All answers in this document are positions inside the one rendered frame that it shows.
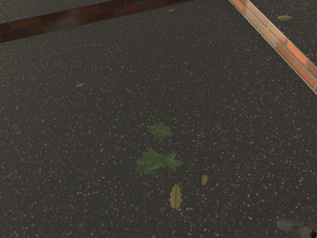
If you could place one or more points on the robot right hand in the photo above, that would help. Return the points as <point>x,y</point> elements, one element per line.
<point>303,228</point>

